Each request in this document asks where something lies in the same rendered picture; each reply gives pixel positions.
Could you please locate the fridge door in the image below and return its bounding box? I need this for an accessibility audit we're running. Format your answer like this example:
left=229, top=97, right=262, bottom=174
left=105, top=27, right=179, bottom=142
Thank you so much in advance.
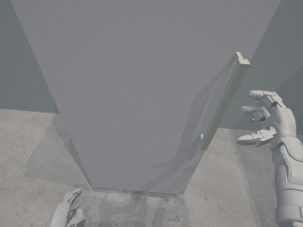
left=10, top=0, right=281, bottom=195

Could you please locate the robot right forearm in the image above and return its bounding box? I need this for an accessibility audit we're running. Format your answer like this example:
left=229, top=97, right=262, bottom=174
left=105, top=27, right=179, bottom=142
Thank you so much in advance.
left=270, top=136, right=303, bottom=227

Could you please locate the robot left hand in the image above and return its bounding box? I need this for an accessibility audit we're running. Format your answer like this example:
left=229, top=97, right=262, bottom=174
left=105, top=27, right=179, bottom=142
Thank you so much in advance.
left=49, top=187, right=86, bottom=227

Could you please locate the handle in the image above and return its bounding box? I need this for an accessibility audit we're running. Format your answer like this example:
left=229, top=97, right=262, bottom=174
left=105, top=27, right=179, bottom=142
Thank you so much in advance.
left=200, top=51, right=251, bottom=150

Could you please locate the robot right hand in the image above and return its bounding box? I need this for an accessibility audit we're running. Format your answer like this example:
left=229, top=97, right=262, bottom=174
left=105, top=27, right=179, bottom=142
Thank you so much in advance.
left=236, top=90, right=296, bottom=148

